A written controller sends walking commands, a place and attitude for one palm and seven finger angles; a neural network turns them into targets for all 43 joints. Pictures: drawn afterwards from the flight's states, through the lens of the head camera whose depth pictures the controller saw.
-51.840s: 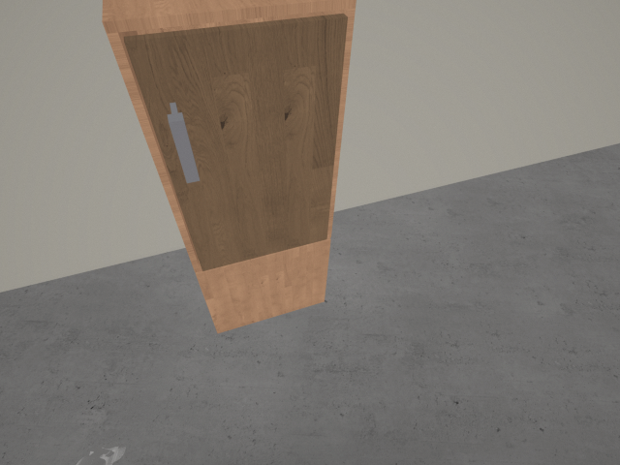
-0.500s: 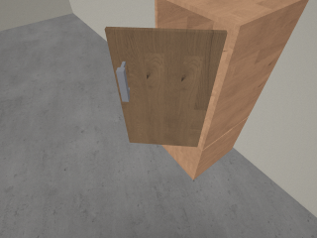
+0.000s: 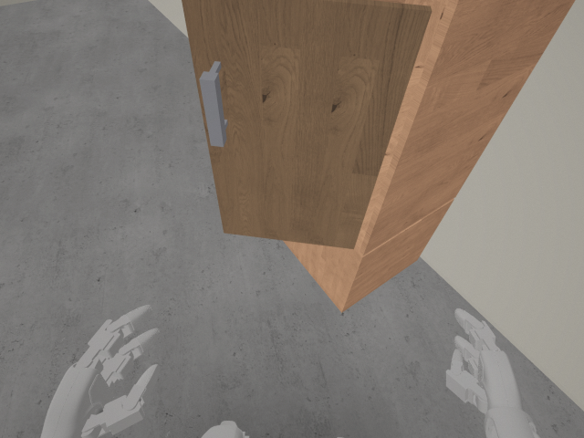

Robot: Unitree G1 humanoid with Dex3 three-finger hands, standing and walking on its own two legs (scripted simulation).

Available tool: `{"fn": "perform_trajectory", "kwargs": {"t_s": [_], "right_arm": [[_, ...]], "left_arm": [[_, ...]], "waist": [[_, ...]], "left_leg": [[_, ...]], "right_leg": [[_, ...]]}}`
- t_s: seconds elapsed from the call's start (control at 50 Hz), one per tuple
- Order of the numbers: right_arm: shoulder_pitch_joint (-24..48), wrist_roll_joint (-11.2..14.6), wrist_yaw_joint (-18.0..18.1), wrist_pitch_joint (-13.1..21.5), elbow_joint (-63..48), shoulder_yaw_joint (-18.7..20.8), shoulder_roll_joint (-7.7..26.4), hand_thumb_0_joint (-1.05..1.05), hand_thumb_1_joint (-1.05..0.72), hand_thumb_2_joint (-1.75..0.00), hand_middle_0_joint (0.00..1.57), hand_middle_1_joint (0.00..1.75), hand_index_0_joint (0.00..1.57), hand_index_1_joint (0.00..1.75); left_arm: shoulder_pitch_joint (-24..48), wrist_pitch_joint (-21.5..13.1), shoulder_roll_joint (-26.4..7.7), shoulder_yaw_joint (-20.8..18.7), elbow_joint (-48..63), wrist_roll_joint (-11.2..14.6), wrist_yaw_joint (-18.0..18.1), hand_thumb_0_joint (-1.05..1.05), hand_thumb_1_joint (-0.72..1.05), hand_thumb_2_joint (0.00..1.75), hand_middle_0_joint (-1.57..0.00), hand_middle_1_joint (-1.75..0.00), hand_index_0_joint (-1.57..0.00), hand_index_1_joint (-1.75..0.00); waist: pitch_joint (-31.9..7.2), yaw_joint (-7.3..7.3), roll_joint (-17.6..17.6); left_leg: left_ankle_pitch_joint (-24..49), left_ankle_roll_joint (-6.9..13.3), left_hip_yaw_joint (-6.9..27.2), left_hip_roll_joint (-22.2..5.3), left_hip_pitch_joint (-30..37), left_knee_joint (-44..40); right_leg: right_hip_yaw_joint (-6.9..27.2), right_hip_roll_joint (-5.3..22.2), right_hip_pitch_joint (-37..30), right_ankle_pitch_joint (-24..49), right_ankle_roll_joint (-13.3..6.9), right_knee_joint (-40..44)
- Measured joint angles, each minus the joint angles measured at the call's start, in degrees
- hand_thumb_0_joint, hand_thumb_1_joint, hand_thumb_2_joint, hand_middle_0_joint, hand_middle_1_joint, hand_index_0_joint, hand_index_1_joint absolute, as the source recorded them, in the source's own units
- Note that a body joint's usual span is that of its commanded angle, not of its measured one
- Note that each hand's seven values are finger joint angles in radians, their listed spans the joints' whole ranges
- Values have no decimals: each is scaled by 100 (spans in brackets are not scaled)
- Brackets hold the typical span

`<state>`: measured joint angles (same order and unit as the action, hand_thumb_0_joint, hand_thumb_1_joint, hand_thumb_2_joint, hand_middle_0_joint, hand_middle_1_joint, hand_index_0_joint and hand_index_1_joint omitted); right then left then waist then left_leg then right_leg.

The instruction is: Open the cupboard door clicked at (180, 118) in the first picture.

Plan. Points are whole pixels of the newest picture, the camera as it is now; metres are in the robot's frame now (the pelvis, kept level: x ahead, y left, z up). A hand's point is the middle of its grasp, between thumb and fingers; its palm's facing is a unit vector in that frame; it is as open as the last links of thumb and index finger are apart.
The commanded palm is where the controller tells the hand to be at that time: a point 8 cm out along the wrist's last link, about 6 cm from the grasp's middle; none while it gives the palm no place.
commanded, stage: raise the hand with hooked fingers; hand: left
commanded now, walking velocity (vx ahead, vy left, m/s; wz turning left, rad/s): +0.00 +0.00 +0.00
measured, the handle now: (217, 104) +0.61 +0.18 +0.11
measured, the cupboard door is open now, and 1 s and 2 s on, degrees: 48 48 48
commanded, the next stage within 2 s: move the hooked fingers beside the handle in 1.70 s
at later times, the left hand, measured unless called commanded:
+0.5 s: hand (73, 333) +0.22 +0.27 +0.07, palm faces +0.06 -1.00 -0.07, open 11.5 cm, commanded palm +0.19 +0.31 +0.07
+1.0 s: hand (38, 285) +0.26 +0.31 +0.10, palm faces -0.02 -1.00 -0.05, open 13.9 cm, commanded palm +0.24 +0.36 +0.11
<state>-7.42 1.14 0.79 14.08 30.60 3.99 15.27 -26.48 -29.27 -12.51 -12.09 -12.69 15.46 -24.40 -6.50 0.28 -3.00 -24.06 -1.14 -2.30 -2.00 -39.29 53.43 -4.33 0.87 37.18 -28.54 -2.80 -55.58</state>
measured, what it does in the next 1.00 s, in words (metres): shifts its weight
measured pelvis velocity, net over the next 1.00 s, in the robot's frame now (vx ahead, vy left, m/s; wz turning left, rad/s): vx -0.01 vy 0.05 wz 0.01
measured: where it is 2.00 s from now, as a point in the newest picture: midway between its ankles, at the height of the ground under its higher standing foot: outside the picture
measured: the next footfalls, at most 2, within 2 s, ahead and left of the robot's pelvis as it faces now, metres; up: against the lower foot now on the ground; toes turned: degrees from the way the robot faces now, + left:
none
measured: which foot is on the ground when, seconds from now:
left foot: down 0.00-1.00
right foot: down 0.00-1.00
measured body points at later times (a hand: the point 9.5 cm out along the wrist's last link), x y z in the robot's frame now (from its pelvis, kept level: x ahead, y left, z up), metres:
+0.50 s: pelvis -0.02 +0.03 +0.00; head +0.03 +0.03 +0.45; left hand +0.21 +0.32 +0.08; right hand +0.11 -0.22 -0.09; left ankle +0.02 +0.13 -0.68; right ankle -0.01 -0.08 -0.68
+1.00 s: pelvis -0.01 +0.05 +0.02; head +0.02 +0.06 +0.47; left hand +0.25 +0.37 +0.11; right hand +0.18 -0.17 -0.04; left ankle +0.02 +0.13 -0.68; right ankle -0.01 -0.08 -0.68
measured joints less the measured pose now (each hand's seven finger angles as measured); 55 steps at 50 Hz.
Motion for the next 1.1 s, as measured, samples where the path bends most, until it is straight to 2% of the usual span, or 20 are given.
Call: {"fn": "perform_trajectory", "kwargs": {"t_s": [0.04, 0.1, 0.16, 0.2, 0.24, 0.3, 0.34, 0.38, 0.42, 0.48, 0.56, 0.66, 0.78, 0.84, 0.96, 1.1], "right_arm": [[-28, -7, 64, 18, -110, 43, 68, 1, -90, -90, 20, 30, 20, 30], [-94, -33, 174, 77, -44, 15, 97, 1, -90, -90, 20, 30, 19, 30], [-100, -13, 245, 135, 183, -152, 30, 1, -90, -90, 20, 30, 19, 30], [-98, 31, 282, 128, 306, -316, -69, 1, -90, -90, 20, 30, 20, 30], [-140, 79, 306, 61, 368, -471, -205, 1, -90, -90, 20, 30, 20, 30], [-342, 138, 322, -109, 321, -634, -389, 1, -90, -90, 20, 30, 20, 30], [-550, 152, 329, -198, 258, -674, -450, 1, -90, -90, 20, 30, 20, 30], [-778, 149, 337, -221, 224, -651, -454, 1, -90, -90, 20, 30, 20, 30], [-984, 137, 334, -200, 235, -593, -402, 1, -90, -90, 20, 30, 20, 30], [-1177, 115, 310, -132, 311, -501, -233, 1, -90, -90, 20, 30, 20, 30], [-1171, 136, 314, -28, 408, -446, 40, 1, -90, -90, 20, 30, 20, 30], [-953, 166, 389, 105, 389, -442, 141, 1, -90, -90, 20, 30, 20, 30], [-777, 161, 374, 161, 178, -549, 5, 1, -90, -90, 20, 30, 20, 30], [-730, 175, 341, 104, 81, -629, -27, 1, -90, -90, 20, 30, 20, 30], [-653, 176, 354, -19, -7, -766, -46, 1, -90, -90, 20, 30, 20, 30], [-713, 130, 409, -88, 131, -853, -87, 1, -90, -90, 20, 30, 20, 30]], "left_arm": [[-236, -2, 3, -140, 118, 119, 0, 1, 59, 76, -23, -50, -22, -50], [-342, -261, 16, -287, 592, 280, 186, 1, 51, 73, -24, -55, -23, -54], [48, -538, -30, -274, 962, 387, 173, 2, 44, 71, -24, -59, -23, -59], [510, -455, -141, -208, 972, 419, -16, 1, 40, 69, -24, -62, -23, -62], [962, -59, -336, -151, 833, 356, -241, 1, 35, 67, -24, -65, -23, -65], [1307, 874, -645, -153, 585, 331, -455, 1, 28, 64, -25, -70, -24, -69], [1258, 1365, -724, -278, 532, 436, -384, 1, 23, 62, -25, -73, -25, -72], [1096, 1558, -684, -471, 589, 579, -149, 1, 19, 60, -26, -76, -25, -75], [948, 1472, -608, -664, 687, 656, 125, 1, 14, 58, -26, -79, -25, -78], [873, 1108, -537, -815, 739, 603, 393, 1, 7, 55, -27, -83, -26, -83], [1048, 874, -581, -692, 517, 450, 238, 0, -2, 51, -27, -89, -26, -89], [1304, 1079, -715, -491, 378, 365, -102, 0, -14, 46, -28, -97, -27, -96], [1602, 1179, -864, -784, 493, 518, 56, 0, -28, 40, -29, -106, -28, -105], [1853, 1426, -943, -885, 319, 513, 34, 0, -35, 37, -30, -110, -29, -110], [2230, 1987, -1057, -820, -112, 378, -247, -1, -45, 32, -30, -116, -29, -116], [2680, 1849, -1173, -1110, -291, 401, -351, -1, -49, 31, -30, -119, -30, -119]], "waist": [[7, 102, 20], [-6, 253, 125], [9, 317, 286], [56, 285, 391], [107, 195, 461], [169, -5, 515], [165, -134, 531], [139, -203, 527], [108, -204, 499], [90, -164, 470], [154, -117, 464], [224, -127, 393], [184, -108, 330], [152, -48, 373], [220, 61, 462], [349, 91, 403]], "left_leg": [[-115, -13, 116, -31, -275, 326], [-262, -20, 307, -66, -606, 755], [-349, -21, 452, -89, -851, 1080], [-352, -18, 492, -104, -943, 1186], [-303, -10, 467, -117, -951, 1159], [-169, 26, 328, -129, -764, 883], [-74, 67, 207, -131, -567, 619], [7, 107, 100, -129, -375, 370], [64, 138, 32, -116, -236, 185], [102, 185, 25, -70, -170, 79], [102, 256, 73, -4, -198, 106], [112, 323, 50, 24, -39, 20], [139, 350, 30, 38, 357, -230], [170, 369, 45, 69, 488, -345], [250, 407, 44, 120, 667, -544], [319, 381, 50, 117, 853, -731]], "right_leg": [[-108, -24, 190, -101, -26, -228], [-286, -58, 379, -217, -51, -491], [-419, -84, 519, -277, -68, -689], [-454, -101, 581, -261, -74, -747], [-429, -111, 604, -198, -61, -719], [-296, -119, 497, -36, -13, -491], [-182, -122, 363, 84, 33, -265], [-81, -124, 222, 191, 77, -41], [-18, -118, 109, 269, 109, 134], [-15, -78, 20, 317, 153, 265], [-66, -19, -20, 329, 216, 307], [-44, 1, -205, 389, 275, 460], [-26, -3, -632, 478, 316, 793], [-44, 18, -789, 520, 341, 942], [-48, 56, -984, 607, 376, 1160], [-53, 40, -1168, 674, 353, 1346]]}}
